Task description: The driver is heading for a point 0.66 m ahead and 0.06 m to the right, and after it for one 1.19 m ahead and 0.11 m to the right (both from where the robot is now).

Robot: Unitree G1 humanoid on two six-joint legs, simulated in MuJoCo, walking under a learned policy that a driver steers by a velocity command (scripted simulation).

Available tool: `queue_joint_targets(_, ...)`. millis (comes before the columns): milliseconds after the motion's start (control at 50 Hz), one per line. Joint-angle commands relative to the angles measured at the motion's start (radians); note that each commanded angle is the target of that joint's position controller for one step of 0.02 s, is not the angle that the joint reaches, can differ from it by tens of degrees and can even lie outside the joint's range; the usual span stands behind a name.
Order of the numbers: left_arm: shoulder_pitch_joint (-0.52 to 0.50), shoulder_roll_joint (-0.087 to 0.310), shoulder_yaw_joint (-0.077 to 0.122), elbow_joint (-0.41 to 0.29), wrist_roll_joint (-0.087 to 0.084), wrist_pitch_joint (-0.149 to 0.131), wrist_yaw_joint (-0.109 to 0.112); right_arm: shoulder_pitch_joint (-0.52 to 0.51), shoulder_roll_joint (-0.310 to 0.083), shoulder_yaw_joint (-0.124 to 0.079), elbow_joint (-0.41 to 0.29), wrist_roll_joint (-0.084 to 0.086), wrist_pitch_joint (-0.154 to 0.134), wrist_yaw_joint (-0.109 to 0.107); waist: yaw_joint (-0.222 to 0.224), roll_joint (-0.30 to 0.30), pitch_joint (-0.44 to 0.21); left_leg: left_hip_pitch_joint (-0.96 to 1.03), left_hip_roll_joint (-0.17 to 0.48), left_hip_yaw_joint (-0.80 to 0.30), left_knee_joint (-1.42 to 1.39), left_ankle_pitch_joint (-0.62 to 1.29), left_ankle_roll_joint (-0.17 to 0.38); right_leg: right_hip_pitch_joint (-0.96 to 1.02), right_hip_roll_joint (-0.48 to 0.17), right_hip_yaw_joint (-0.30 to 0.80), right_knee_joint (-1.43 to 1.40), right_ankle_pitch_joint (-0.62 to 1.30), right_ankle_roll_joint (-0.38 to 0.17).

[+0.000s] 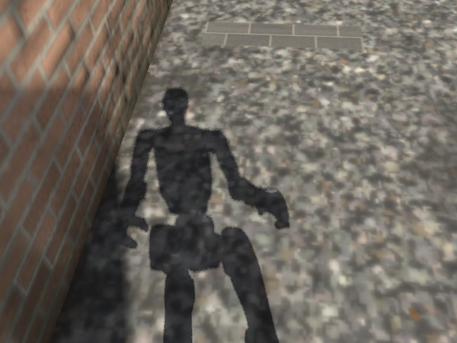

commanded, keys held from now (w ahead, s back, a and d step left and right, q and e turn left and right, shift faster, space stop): w+q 0.20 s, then w+e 0.80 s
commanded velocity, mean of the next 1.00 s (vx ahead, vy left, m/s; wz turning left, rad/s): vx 0.44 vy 0.00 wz -0.09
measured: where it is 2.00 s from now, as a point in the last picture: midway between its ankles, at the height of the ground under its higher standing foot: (288, 170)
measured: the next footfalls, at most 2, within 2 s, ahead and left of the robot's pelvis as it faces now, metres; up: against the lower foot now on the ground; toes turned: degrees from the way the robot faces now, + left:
left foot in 0.18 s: +0.10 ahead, +0.15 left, +0.00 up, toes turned +9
right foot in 0.66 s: +0.47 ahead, +0.02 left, +0.00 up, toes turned +2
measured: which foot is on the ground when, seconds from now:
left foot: up 0.00-0.16, down 0.18-0.68, up 0.70-1.00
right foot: down 0.00-0.20, up 0.22-0.64, down 0.66-1.00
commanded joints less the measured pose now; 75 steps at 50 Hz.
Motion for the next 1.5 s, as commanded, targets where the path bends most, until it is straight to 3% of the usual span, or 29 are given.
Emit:
queue_joint_targets(20,0.03,0.185,0.056,-0.048,-0.001,-0.029,-0.001,-0.145,-0.016,0.013,-0.122,-0.002,-0.035,0.017,0.051,-0.162,-0.062,-0.135,0.047,0.033,-0.166,-0.032,0.017,0.232,-0.263,0.243,-0.217,-0.008,-0.167)
queue_joint_targets(140,-0.007,0.239,0.076,-0.029,-0.023,-0.048,-0.024,-0.085,-0.05,-0.002,-0.085,-0.016,-0.047,0.02,0.005,-0.193,-0.013,0.181,0.006,0.181,-0.528,-0.1,0.091,0.08,-0.238,0.083,-0.162,-0.09,-0.101)
queue_joint_targets(180,-0.008,0.185,0.058,-0.033,-0.015,-0.057,-0.029,0.105,-0.088,-0.031,-0.002,-0.003,-0.049,0.014,-0.067,-0.131,-0.047,0.497,-0.062,0.222,-0.604,-0.073,0.136,-0.082,-0.189,0.001,0.05,-0.097,-0.054)
queue_joint_targets(200,-0.066,0.111,0.032,-0.072,0.014,-0.067,-0.029,0.28,-0.189,-0.069,0.036,0.002,-0.059,0.001,-0.149,0.11,-0.079,0.739,0.109,-0.083,-0.689,-0.111,0.227,-0.341,-0.107,-0.105,0.487,-0.128,0.03)
queue_joint_targets(220,-0.131,0.055,0.008,-0.157,0.018,-0.104,-0.022,0.309,-0.289,-0.072,0.022,-0.018,-0.083,-0.002,-0.137,0.388,-0.111,0.86,0.319,-0.656,-0.886,-0.234,0.413,-0.717,0.054,0.023,0.806,-0.328,0.07)
queue_joint_targets(240,-0.147,0.152,0.022,-0.144,-0.02,-0.137,-0.029,0.333,-0.204,-0.047,0.018,-0.032,-0.101,-0.006,-0.175,0.225,-0.129,0.909,0.371,-0.661,-0.936,-0.269,0.456,-0.799,0.007,0.149,0.914,-0.276,0.048)
queue_joint_targets(260,-0.136,0.176,0.026,-0.141,-0.036,-0.149,-0.039,0.29,-0.159,-0.028,0.027,-0.037,-0.109,-0.011,-0.141,0.186,-0.076,0.872,0.353,-0.552,-0.889,-0.15,0.428,-0.842,-0.02,0.15,0.918,-0.202,0.029)
queue_joint_targets(300,-0.114,0.182,0.028,-0.12,0.011,-0.138,-0.043,0.135,-0.092,0.005,0.004,-0.041,-0.105,-0.012,-0.071,0.051,-0.038,0.686,0.275,-0.314,-0.857,0.132,0.355,-0.696,-0.076,0.147,0.793,-0.03,0.019)
queue_joint_targets(340,-0.104,0.153,0.022,-0.11,0.008,-0.11,-0.056,0.096,-0.07,0.024,0.016,-0.041,-0.115,-0.016,-0.026,0.024,-0.015,0.582,0.256,-0.206,-0.889,0.283,0.314,-0.612,-0.08,0.151,0.735,0.063,0.016)
queue_joint_targets(420,-0.172,0.08,-0.005,-0.132,0.0,-0.089,-0.061,0.152,-0.112,0.026,0.095,-0.036,-0.14,-0.021,-0.032,0.009,0.026,0.518,0.202,0.002,-0.936,0.401,0.233,-0.525,-0.023,0.119,0.484,0.312,0.013)
queue_joint_targets(540,-0.327,0.073,-0.008,-0.196,-0.015,-0.079,-0.102,0.231,-0.099,0.044,0.193,-0.018,-0.157,-0.013,-0.075,0.052,0.089,0.627,0.231,0.094,-0.965,0.438,0.189,-0.42,0.053,0.089,0.18,0.385,-0.041)
queue_joint_targets(640,-0.112,0.146,0.027,-0.168,-0.009,-0.074,-0.125,0.171,-0.203,0.019,0.185,-0.026,-0.132,-0.037,0.071,0.13,-0.049,0.717,0.242,0.18,-0.545,1.297,0.138,-0.078,0.179,-0.026,0.129,0.13,-0.141)
queue_joint_targets(660,0.057,0.182,0.046,-0.117,-0.015,-0.068,-0.116,0.149,-0.201,0.018,0.175,-0.02,-0.137,-0.038,0.155,0.093,-0.123,0.586,0.216,0.198,-0.339,1.23,0.116,0.195,0.165,0.018,0.05,0.236,-0.17)
queue_joint_targets(680,0.237,0.255,0.063,-0.073,-0.013,-0.057,-0.091,0.11,-0.152,0.031,0.135,-0.041,-0.157,-0.034,0.197,-0.092,-0.217,0.294,0.102,0.193,0.04,0.531,0.079,0.524,-0.028,0.337,0.046,0.363,-0.24)
queue_joint_targets(700,0.174,0.298,0.061,-0.109,-0.014,-0.07,-0.089,0.293,-0.038,0.069,0.133,-0.028,-0.187,-0.002,0.062,-0.269,-0.41,-0.095,-0.069,0.001,0.374,-0.292,0.02,0.865,-0.292,0.932,-0.033,0.227,-0.499)
queue_joint_targets(720,0.185,0.217,0.054,-0.105,-0.01,-0.06,-0.06,0.167,-0.152,0.042,0.115,0.006,-0.223,0.021,0.14,-0.174,-0.353,-0.212,-0.017,-0.107,0.433,-0.204,0.053,0.774,-0.269,0.912,-0.141,0.073,-0.46)
queue_joint_targets(740,0.099,0.203,0.05,-0.124,-0.009,-0.07,-0.046,0.044,-0.165,0.039,0.065,0.023,-0.228,0.02,0.114,-0.115,-0.173,-0.257,0.023,-0.084,0.37,-0.124,0.068,0.619,-0.229,0.761,-0.166,0.124,-0.396)
queue_joint_targets(760,0.019,0.174,0.038,-0.14,-0.01,-0.078,-0.045,0.022,-0.141,0.043,0.06,-0.004,-0.227,0.009,0.044,0.029,-0.084,-0.181,0.068,-0.069,0.257,-0.054,0.067,0.419,-0.189,0.657,-0.189,0.269,-0.345)
queue_joint_targets(840,-0.016,0.146,0.022,-0.128,-0.025,-0.093,-0.044,0.054,-0.104,0.041,0.038,-0.056,-0.186,0.0,-0.051,-0.009,0.006,0.023,0.104,0.003,0.03,0.003,-0.003,0.077,-0.083,0.462,-0.273,0.477,-0.319)
queue_joint_targets(900,0.044,0.185,0.036,-0.107,-0.034,-0.079,-0.032,-0.123,-0.04,0.065,-0.025,-0.049,-0.17,-0.01,0.01,-0.044,0.049,0.062,0.066,0.067,-0.294,0.206,-0.028,-0.031,0.013,0.335,-0.248,0.495,-0.257)
queue_joint_targets(1000,0.146,0.218,0.049,-0.065,-0.045,-0.061,-0.031,-0.233,-0.083,0.049,-0.064,-0.031,-0.177,-0.013,0.064,-0.136,0.053,0.252,-0.013,0.046,-0.602,0.398,-0.027,-0.031,-0.002,0.44,-0.246,0.203,-0.196)
queue_joint_targets(1080,0.137,0.173,0.051,-0.061,-0.043,-0.063,-0.019,-0.1,-0.178,-0.003,-0.009,-0.022,-0.196,-0.021,-0.01,-0.186,-0.028,0.384,0.006,-0.01,-0.721,0.285,0.047,0.202,-0.035,0.506,-0.039,0.352,-0.126)
queue_joint_targets(1100,0.109,0.15,0.043,-0.087,-0.032,-0.069,-0.025,0.025,-0.2,-0.016,0.018,-0.026,-0.199,-0.021,-0.077,-0.177,-0.114,0.545,0.057,-0.029,-0.724,0.301,0.082,0.183,0.009,0.474,0.123,0.342,-0.103)
queue_joint_targets(1120,0.153,0.085,0.02,-0.105,-0.004,-0.068,-0.033,0.17,-0.247,-0.027,0.042,-0.024,-0.187,-0.028,-0.111,-0.013,-0.28,0.855,0.232,-0.198,-0.653,0.335,0.123,0.023,0.081,0.394,0.402,0.009,-0.07)
queue_joint_targets(1140,0.353,0.065,0.006,-0.104,-0.06,-0.071,-0.03,0.242,-0.282,-0.037,0.096,-0.044,-0.176,-0.011,-0.034,0.325,-0.416,1.093,0.476,-0.693,-0.733,0.013,0.312,-0.279,0.172,0.351,0.719,-0.389,-0.038)
queue_joint_targets(1160,0.318,0.163,0.021,-0.075,-0.071,-0.067,-0.018,0.168,-0.179,-0.02,0.056,-0.041,-0.169,-0.01,-0.054,0.175,-0.312,0.99,0.454,-0.724,-0.801,-0.26,0.293,-0.403,0.079,0.358,0.826,-0.289,-0.022)
queue_joint_targets(1220,0.114,0.197,0.034,-0.116,-0.036,-0.072,-0.009,0.039,-0.118,0.001,0.077,-0.044,-0.153,-0.018,-0.045,0.016,-0.006,0.65,0.298,-0.313,-0.874,0.063,0.196,-0.389,-0.011,0.259,0.794,-0.041,0.012)
queue_joint_targets(1420,-0.054,0.084,0.004,-0.233,-0.062,-0.034,-0.029,0.106,-0.097,-0.003,0.202,-0.041,-0.153,-0.023,-0.048,0.071,0.099,0.588,0.232,0.097,-0.949,0.372,0.173,-0.466,-0.069,0.176,0.446,0.221,0.012)
queue_joint_targets(1500,-0.181,0.074,-0.004,-0.282,-0.061,-0.029,-0.061,0.155,-0.154,-0.01,0.23,-0.024,-0.151,-0.025,-0.074,0.036,0.131,0.587,0.256,0.173,-0.955,0.395,0.157,-0.375,-0.05,0.099,0.28,0.277,-0.018)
